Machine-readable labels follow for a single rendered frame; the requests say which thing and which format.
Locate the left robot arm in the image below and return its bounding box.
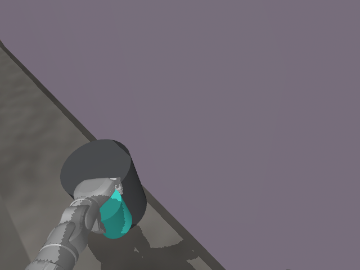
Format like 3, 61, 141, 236
24, 197, 100, 270

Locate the left robot hand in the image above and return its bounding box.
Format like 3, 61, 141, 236
73, 177, 123, 234

